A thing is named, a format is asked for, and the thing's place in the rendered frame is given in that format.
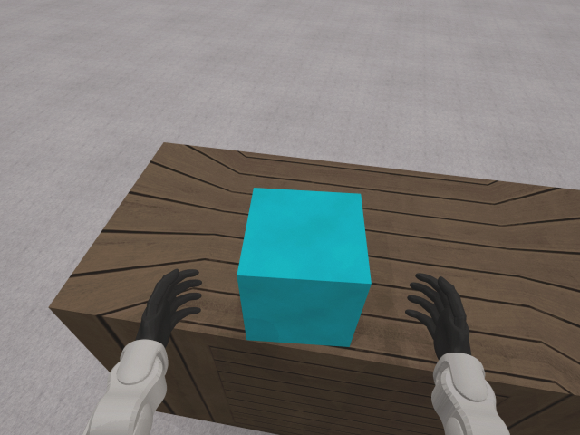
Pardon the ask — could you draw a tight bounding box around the pedestal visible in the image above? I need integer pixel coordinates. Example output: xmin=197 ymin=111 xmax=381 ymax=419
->
xmin=49 ymin=142 xmax=580 ymax=435

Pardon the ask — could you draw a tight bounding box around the robot left forearm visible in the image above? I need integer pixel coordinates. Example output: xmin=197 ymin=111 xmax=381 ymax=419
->
xmin=82 ymin=340 xmax=169 ymax=435

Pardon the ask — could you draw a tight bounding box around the carton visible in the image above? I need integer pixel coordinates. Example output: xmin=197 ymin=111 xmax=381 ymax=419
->
xmin=237 ymin=188 xmax=372 ymax=347

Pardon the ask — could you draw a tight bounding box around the robot right hand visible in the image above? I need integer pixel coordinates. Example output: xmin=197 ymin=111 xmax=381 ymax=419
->
xmin=405 ymin=273 xmax=471 ymax=359

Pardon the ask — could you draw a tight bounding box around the robot left hand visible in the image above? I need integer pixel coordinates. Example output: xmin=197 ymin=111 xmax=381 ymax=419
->
xmin=135 ymin=269 xmax=202 ymax=348

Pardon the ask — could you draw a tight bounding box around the robot right forearm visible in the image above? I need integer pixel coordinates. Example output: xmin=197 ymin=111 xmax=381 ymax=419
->
xmin=431 ymin=353 xmax=510 ymax=435

